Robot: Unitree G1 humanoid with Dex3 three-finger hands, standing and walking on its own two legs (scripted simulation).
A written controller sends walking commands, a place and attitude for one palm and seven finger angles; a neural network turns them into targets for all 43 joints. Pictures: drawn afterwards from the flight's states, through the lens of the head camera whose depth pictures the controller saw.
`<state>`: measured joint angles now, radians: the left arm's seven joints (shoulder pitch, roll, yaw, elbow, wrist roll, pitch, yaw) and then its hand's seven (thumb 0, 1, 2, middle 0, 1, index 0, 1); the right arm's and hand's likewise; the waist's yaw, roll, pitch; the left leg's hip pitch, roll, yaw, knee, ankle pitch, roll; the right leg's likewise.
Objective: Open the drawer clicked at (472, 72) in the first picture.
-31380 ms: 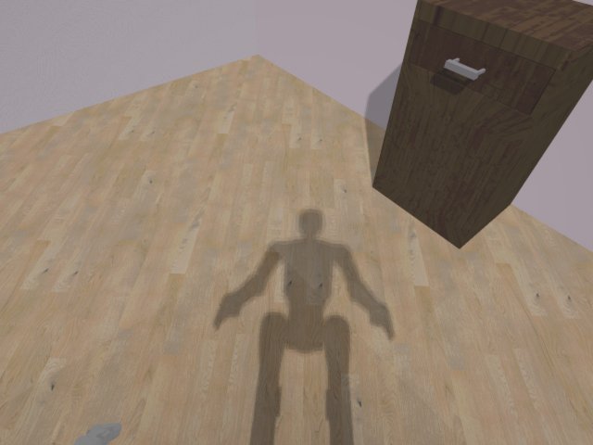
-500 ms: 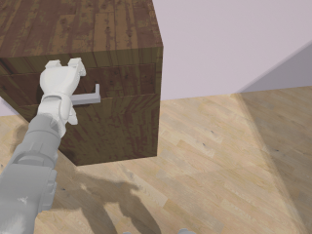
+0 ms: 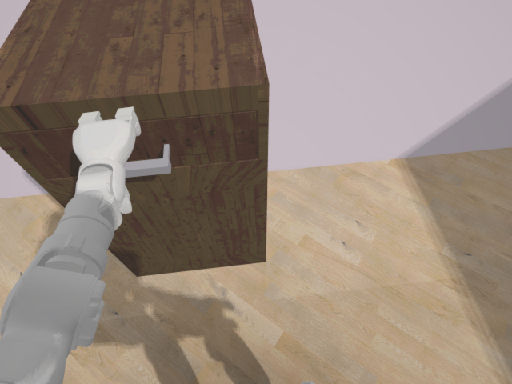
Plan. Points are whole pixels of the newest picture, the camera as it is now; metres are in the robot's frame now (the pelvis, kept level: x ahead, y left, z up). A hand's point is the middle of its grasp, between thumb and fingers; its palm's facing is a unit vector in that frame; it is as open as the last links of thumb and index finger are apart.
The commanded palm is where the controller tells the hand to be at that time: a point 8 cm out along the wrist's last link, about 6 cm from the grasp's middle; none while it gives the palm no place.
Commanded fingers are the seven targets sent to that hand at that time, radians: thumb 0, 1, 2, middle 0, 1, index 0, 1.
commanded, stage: re-aim the fingers above the handle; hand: left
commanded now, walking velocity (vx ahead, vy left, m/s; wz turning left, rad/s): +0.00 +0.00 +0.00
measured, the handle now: (142, 159) +0.53 +0.22 -0.02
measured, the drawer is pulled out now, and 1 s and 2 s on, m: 0.00 0.00 0.00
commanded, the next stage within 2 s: lower the fingers behind the handle in 0.56 s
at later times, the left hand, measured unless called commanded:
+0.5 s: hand (113, 169) +0.47 +0.24 +0.04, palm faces -0.13 +0.02 -0.99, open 13.9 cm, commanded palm +0.45 +0.21 +0.10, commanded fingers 0.00 -0.50 0.30 -0.30 -1.20 -0.30 -1.20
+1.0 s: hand (130, 180) +0.46 +0.22 +0.02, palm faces -0.16 -0.04 -0.99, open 13.8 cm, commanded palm +0.45 +0.21 +0.08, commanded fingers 0.00 -0.50 0.30 -0.30 -1.20 -0.30 -1.20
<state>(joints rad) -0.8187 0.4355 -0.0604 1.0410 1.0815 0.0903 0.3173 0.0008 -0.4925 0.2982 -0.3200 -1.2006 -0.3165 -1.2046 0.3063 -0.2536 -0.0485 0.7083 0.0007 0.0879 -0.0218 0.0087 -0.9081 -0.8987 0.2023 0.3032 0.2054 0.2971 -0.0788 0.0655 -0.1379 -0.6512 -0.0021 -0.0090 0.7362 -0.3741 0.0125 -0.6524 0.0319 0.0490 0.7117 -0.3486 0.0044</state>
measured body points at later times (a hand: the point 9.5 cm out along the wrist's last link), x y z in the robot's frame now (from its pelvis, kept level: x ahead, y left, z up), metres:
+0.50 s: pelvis +0.00 -0.01 +0.00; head +0.09 -0.03 +0.44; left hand +0.47 +0.24 +0.10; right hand +0.03 -0.28 -0.14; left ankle -0.02 +0.11 -0.71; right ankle -0.01 -0.13 -0.71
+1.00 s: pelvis +0.00 +0.00 +0.00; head +0.09 -0.01 +0.44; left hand +0.46 +0.22 +0.07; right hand +0.04 -0.26 -0.14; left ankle -0.02 +0.11 -0.71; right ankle -0.01 -0.13 -0.71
